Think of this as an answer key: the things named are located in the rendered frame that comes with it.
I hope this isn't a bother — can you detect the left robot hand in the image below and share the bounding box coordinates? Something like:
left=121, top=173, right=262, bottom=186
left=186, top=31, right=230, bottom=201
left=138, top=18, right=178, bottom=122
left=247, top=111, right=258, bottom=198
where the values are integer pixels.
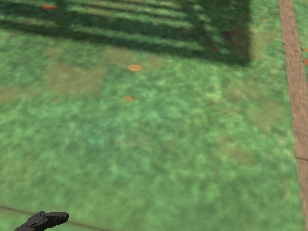
left=14, top=211, right=69, bottom=231

